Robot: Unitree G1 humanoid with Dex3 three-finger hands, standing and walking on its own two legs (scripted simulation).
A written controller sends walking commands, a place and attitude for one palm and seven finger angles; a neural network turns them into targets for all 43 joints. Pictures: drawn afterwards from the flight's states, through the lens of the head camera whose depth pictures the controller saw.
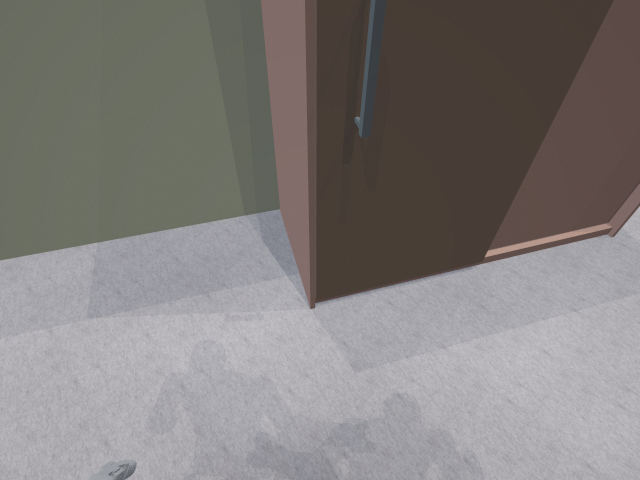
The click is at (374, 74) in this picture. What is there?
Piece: wardrobe's sliding door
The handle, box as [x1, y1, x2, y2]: [354, 0, 386, 137]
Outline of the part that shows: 386,0 371,0 361,110 360,117 355,117 354,121 359,128 358,133 361,137 366,137 370,134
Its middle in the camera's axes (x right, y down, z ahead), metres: +0.09 -0.35 +0.78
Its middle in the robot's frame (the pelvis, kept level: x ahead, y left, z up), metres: +0.84 -0.06 +0.15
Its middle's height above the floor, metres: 0.92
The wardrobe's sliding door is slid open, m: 0.00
